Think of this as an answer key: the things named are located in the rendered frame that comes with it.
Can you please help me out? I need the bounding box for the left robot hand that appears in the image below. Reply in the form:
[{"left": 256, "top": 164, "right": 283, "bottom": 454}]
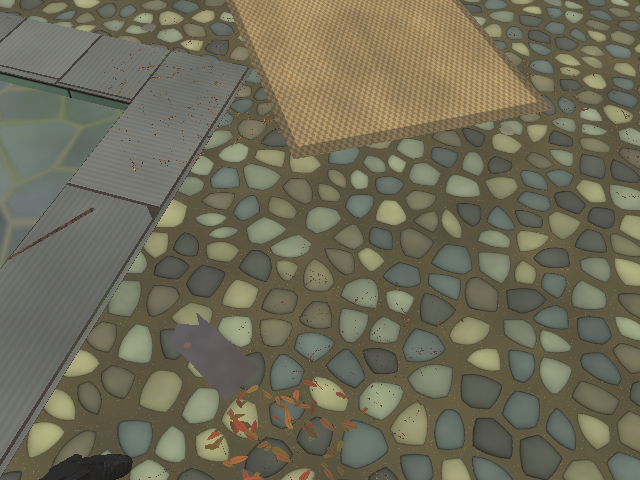
[{"left": 39, "top": 454, "right": 133, "bottom": 480}]

